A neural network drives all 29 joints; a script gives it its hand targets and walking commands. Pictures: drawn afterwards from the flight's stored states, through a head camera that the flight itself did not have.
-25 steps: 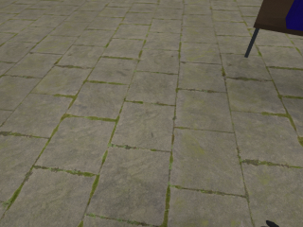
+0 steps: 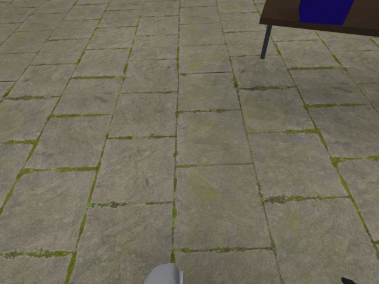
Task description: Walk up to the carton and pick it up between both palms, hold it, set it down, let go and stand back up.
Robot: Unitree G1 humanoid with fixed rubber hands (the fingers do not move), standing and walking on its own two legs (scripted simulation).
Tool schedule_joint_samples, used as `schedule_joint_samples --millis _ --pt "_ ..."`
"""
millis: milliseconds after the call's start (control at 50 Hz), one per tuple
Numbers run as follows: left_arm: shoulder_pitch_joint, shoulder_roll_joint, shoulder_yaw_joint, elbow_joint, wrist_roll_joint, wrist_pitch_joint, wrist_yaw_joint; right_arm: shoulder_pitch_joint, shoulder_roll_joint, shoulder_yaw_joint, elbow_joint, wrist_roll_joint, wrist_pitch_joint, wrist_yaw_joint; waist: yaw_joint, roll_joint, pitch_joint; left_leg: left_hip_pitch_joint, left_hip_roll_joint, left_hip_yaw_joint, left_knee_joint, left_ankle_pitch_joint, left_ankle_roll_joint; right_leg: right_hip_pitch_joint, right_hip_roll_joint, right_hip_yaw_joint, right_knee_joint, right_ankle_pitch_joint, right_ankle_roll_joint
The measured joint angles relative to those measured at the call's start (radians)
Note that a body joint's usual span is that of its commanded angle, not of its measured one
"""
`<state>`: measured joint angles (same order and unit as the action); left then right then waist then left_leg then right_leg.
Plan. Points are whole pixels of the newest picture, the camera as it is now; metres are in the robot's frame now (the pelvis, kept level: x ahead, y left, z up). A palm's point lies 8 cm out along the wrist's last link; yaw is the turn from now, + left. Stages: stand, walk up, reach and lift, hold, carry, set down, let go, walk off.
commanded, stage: walk up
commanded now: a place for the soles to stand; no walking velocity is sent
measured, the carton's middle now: out of the picture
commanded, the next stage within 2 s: none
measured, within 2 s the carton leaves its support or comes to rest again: neither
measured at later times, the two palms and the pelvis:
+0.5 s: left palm (115, 191) +0.34 +0.26 -0.10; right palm out of the picture +0.15 -0.36 -0.07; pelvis +0.19 -0.04 +0.00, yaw -9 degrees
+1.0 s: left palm (172, 154) +0.45 +0.12 -0.07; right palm out of the picture +0.35 -0.51 -0.10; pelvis +0.35 -0.18 +0.01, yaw -14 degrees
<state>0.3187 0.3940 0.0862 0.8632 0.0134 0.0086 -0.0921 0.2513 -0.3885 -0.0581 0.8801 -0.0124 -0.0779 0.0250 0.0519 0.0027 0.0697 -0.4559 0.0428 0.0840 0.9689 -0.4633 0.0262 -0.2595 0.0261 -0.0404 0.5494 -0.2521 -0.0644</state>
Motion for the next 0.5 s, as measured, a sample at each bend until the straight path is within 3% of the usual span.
schedule_joint_samples --millis 80,160,180,220,260,320,380,440,500 --pt "0.035 0.003 -0.01 -0.006 0.001 -0.004 -0.001 0.022 0.008 -0.002 -0.007 -0.007 0.001 0.004 -0.004 0.001 -0.017 -0.006 0.013 -0.025 -0.167 0.086 0.003 0.06 0.047 -0.004 -0.023 -0.036 -0.006" --pt "0.047 0.015 -0.018 -0.019 0.001 -0.002 -0.009 0.057 0.005 -0.011 -0.006 -0.015 -0.009 -0.001 -0.009 -0.027 -0.047 0.067 0.002 -0.02 -0.327 0.21 0.009 0.091 0.051 0.006 0.025 -0.115 0.002" --pt "0.047 0.02 -0.017 -0.023 0.001 -0.002 -0.009 0.061 0.005 -0.016 -0.01 -0.02 -0.019 -0.005 -0.014 -0.047 -0.05 0.084 -0.008 -0.006 -0.344 0.26 0.011 0.083 0.039 0.018 0.07 -0.151 0.005" --pt "0.036 0.015 -0.015 -0.01 0.001 0.003 0.0 0.056 0.005 -0.023 -0.02 -0.03 -0.035 -0.017 -0.028 -0.079 -0.049 0.107 -0.021 0.033 -0.323 0.227 0.015 0.02 0.045 0.092 0.247 -0.2 0.005" --pt "0.029 0.008 -0.023 -0.004 0.008 0.009 0.002 0.054 0.003 -0.026 -0.032 -0.021 -0.038 -0.023 -0.049 -0.081 -0.052 0.153 -0.014 0.056 -0.343 0.183 0.015 -0.056 0.057 0.111 0.407 -0.194 0.01" --pt "0.006 0.018 -0.031 -0.007 0.01 0.001 -0.001 0.081 0.007 -0.03 -0.037 -0.008 -0.043 -0.028 -0.08 -0.077 -0.05 0.242 -0.002 0.062 -0.424 0.184 0.004 -0.144 0.025 0.095 0.504 -0.137 0.022" --pt "-0.025 0.045 -0.015 -0.025 -0.001 -0.013 -0.001 0.123 0.014 -0.022 -0.037 -0.001 -0.049 -0.031 -0.097 -0.088 -0.036 0.325 0.002 0.061 -0.505 0.193 -0.015 -0.215 -0.02 0.128 0.491 -0.046 0.04" --pt "-0.058 0.067 -0.001 -0.044 -0.011 -0.012 -0.005 0.144 0.016 -0.019 -0.031 -0.001 -0.047 -0.027 -0.091 -0.098 -0.011 0.382 0.012 0.081 -0.542 0.179 -0.033 -0.278 -0.067 0.153 0.421 0.023 0.045" --pt "-0.085 0.068 0.002 -0.056 -0.01 -0.001 -0.017 0.143 0.006 -0.019 -0.036 -0.004 -0.039 -0.022 -0.089 -0.093 0.02 0.426 0.022 0.111 -0.548 0.147 -0.055 -0.3 -0.108 0.128 0.277 0.075 0.048"
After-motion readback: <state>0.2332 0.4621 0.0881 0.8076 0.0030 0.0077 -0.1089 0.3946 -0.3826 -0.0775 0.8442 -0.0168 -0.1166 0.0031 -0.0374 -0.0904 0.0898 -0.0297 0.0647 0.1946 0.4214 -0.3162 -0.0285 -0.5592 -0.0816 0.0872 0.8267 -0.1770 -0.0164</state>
